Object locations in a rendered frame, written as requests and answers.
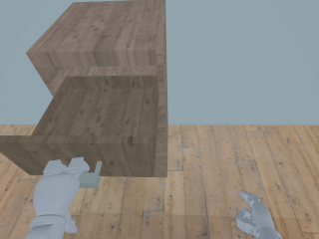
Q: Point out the left robot hand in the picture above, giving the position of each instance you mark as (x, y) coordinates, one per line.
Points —
(56, 191)

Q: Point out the right robot hand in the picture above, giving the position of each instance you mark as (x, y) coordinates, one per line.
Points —
(250, 220)

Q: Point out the drawer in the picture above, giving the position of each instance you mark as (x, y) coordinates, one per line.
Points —
(112, 119)

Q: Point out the right robot forearm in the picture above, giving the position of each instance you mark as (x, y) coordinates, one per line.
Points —
(266, 232)

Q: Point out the cabinet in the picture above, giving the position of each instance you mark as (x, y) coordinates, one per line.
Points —
(108, 38)

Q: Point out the handle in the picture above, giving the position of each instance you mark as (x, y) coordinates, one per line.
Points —
(90, 179)

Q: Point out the left robot forearm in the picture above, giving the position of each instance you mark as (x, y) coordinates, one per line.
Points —
(47, 226)

